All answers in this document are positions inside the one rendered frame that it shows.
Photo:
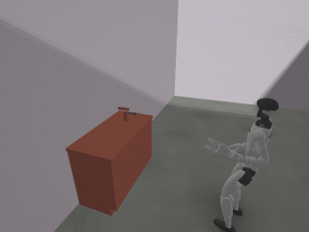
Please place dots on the robot right hand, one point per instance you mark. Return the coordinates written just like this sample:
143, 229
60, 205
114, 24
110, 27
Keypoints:
237, 146

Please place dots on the robot right forearm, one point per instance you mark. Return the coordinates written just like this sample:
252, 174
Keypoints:
243, 145

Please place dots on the humanoid robot head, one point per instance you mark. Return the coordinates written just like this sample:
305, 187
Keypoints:
266, 104

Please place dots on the counter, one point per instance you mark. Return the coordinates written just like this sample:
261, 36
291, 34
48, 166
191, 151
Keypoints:
106, 162

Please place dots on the robot left forearm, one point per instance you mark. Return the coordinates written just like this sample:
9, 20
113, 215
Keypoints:
251, 161

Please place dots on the robot left upper arm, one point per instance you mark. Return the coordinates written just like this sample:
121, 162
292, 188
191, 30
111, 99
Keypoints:
259, 138

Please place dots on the robot left hand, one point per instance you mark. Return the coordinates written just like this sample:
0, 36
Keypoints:
222, 149

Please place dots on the robot left foot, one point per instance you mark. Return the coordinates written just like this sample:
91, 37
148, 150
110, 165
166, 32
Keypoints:
222, 225

